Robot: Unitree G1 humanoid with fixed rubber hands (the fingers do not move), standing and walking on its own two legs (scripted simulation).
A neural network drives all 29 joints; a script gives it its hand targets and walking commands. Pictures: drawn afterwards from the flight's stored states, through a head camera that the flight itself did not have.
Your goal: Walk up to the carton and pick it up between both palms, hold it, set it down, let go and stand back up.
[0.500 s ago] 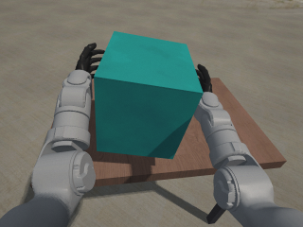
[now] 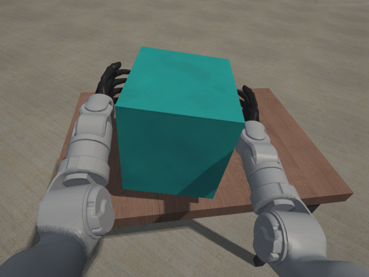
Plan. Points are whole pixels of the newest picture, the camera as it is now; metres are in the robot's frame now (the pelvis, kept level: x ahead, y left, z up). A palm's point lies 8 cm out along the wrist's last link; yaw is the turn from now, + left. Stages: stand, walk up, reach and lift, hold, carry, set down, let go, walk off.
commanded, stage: set down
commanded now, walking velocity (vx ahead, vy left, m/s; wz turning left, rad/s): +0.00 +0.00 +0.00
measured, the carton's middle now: (177, 122) +0.45 -0.03 +0.13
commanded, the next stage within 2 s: none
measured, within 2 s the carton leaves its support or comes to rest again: rests again in 0.64 s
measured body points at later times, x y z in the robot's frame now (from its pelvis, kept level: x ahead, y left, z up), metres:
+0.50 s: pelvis +0.01 +0.00 +0.00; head +0.02 +0.03 +0.45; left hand +0.48 +0.12 +0.16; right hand +0.40 -0.19 +0.14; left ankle -0.02 +0.14 -0.75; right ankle -0.01 -0.16 -0.75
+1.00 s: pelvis +0.01 +0.00 +0.00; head +0.03 +0.03 +0.45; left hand +0.47 +0.12 +0.14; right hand +0.40 -0.19 +0.12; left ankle -0.02 +0.14 -0.75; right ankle -0.01 -0.16 -0.75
